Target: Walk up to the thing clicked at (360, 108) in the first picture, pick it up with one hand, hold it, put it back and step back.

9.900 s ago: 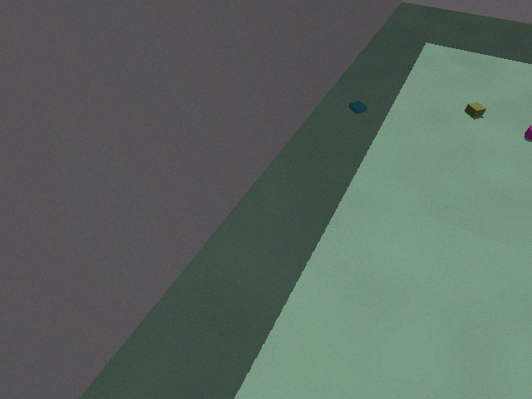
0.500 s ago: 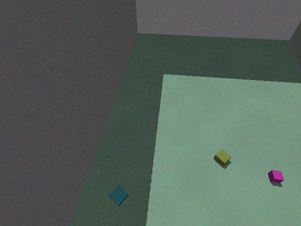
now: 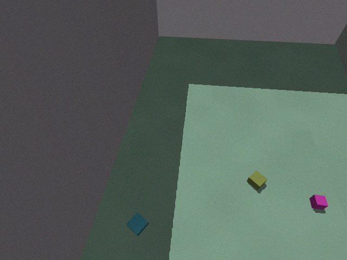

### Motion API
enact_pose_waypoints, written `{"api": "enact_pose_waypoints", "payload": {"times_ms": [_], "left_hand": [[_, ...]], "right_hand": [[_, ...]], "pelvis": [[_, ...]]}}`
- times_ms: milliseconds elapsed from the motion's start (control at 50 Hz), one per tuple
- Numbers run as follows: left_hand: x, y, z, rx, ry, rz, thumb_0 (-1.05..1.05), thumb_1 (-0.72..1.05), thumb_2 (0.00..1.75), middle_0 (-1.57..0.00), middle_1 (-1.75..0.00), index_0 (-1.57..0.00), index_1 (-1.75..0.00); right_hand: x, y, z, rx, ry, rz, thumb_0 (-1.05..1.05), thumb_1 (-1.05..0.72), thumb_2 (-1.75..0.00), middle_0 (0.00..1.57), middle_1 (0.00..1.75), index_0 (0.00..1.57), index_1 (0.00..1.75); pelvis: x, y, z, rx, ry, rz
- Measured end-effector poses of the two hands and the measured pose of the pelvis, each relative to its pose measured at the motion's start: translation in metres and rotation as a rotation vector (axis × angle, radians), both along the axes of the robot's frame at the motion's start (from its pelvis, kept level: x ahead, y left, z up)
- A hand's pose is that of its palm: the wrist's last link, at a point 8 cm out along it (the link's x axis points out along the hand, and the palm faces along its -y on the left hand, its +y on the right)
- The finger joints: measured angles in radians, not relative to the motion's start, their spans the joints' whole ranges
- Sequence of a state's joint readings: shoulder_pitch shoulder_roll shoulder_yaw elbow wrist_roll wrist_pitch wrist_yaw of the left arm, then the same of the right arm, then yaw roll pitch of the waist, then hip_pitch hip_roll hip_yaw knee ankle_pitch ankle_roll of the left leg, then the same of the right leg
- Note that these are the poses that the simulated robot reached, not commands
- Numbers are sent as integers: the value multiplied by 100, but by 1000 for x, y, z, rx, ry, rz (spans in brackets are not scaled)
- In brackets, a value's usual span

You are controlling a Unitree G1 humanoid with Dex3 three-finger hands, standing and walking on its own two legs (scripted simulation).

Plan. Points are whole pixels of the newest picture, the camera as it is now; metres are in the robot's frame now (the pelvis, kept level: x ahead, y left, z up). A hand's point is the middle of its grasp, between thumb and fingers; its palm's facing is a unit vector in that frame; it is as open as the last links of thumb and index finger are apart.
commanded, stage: stand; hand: left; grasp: from above
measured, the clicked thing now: (137, 223) +0.41 +0.24 -0.77
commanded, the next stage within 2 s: rise first in 0.26 s
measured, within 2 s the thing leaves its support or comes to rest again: neither
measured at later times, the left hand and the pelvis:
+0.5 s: hand out of the picture +0.12 +0.25 -0.16, palm faces +0.03 -0.94 -0.33, open 8.0 cm; pelvis -0.01 +0.00 -0.01, yaw +1 degrees
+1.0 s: hand out of the picture +0.12 +0.27 -0.24, palm faces -0.12 -0.81 -0.57, open 14.1 cm; pelvis -0.02 +0.02 -0.08, yaw +0 degrees
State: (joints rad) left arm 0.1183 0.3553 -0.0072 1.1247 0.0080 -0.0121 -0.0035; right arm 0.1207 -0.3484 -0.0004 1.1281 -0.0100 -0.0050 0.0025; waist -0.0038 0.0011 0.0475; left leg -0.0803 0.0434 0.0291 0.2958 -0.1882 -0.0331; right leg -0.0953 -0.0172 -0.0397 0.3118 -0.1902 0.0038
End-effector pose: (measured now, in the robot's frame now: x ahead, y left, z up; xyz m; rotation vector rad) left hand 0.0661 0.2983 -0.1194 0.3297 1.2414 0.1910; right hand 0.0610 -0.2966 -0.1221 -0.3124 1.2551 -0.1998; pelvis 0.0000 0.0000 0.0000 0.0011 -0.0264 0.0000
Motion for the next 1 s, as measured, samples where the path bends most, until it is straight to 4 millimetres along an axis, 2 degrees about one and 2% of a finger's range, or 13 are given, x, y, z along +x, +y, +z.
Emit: {"api": "enact_pose_waypoints", "payload": {"times_ms": [380, 460, 560, 640, 740, 840, 1000], "left_hand": [[3, -2, 0, -3, -10, 0, 1, 90, 90, -20, -30, -20, -30], [24, -7, -1, -15, -97, 38, 1, 83, 91, -18, -37, -18, -36], [61, -5, -10, -10, -124, -31, 1, 60, 94, -15, -58, -16, -56], [75, 0, -15, 34, -138, -70, 1, 35, 97, -12, -75, -13, -73], [70, 4, -24, 90, -93, -79, 0, -1, 100, -10, -90, -11, -88], [60, 5, -45, 131, -43, -99, 0, -32, 101, -10, -97, -10, -96], [53, 8, -75, 249, -46, -118, 0, -53, 104, -10, -98, -8, -100]], "right_hand": [[5, -1, 1, -1, -14, 3, 0, -90, -90, 20, 30, 21, 30], [11, 8, 0, 7, -97, 0, 0, -90, -90, 20, 30, 20, 30], [13, 27, -7, 38, -142, -7, 0, -93, -91, 20, 30, 20, 30], [10, 39, -12, 62, -167, -27, 0, -95, -91, 20, 30, 21, 30], [13, 50, -19, 81, -200, -27, 1, -96, -92, 20, 30, 21, 30], [28, 55, -27, 72, -260, 6, 1, -96, -92, 20, 30, 21, 30], [55, 62, -50, 46, -322, 60, 1, -94, -91, 20, 30, 21, 30]], "pelvis": [[1, -1, 0, -1, -2, -1], [-7, 0, -4, -3, 40, 18], [-16, 0, -14, -3, 115, 17], [-15, 3, -22, -3, 155, 6], [-14, 10, -32, -10, 185, 6], [-16, 15, -48, -15, 233, 3], [-20, 19, -79, -22, 302, 2]]}}
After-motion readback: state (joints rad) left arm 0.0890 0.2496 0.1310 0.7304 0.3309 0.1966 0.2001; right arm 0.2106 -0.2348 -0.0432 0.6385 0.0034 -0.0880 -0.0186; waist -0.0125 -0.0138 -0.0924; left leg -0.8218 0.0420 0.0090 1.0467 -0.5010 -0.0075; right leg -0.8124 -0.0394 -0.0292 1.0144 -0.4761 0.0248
